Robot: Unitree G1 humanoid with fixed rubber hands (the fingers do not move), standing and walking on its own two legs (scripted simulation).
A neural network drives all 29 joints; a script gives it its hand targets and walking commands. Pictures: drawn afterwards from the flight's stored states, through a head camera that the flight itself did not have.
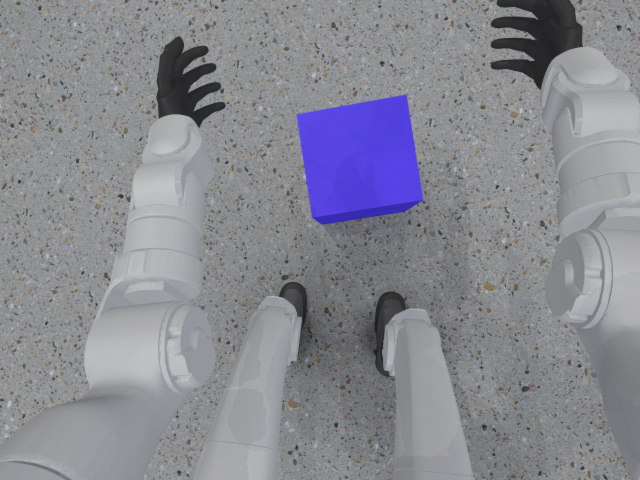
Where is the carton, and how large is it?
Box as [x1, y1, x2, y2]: [296, 94, 422, 224]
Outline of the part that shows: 406,94 296,114 312,217 323,224 404,211 422,199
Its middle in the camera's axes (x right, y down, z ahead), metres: +0.08 -0.16 +0.85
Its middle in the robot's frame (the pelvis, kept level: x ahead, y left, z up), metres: +0.51 +0.01 -0.53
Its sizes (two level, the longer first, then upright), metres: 0.210 0.200 0.250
